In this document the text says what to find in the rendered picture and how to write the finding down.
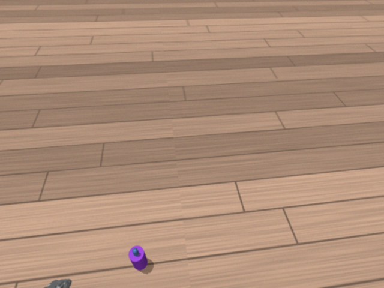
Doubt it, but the bottle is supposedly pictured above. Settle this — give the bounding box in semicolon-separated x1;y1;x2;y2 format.
128;245;148;270

